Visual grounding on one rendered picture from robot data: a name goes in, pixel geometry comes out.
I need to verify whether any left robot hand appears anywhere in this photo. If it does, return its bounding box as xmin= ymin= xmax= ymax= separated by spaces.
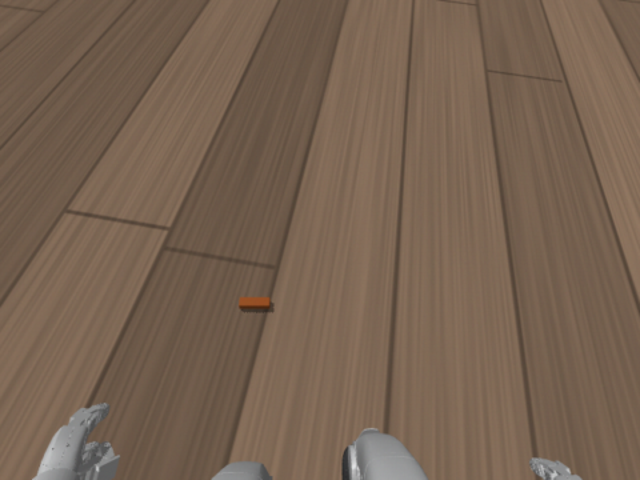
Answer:
xmin=37 ymin=403 xmax=120 ymax=480

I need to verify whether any right robot hand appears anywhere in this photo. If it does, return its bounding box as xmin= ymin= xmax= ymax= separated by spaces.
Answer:
xmin=529 ymin=458 xmax=583 ymax=480

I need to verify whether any small box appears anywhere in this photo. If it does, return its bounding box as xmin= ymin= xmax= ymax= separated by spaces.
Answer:
xmin=239 ymin=297 xmax=270 ymax=309

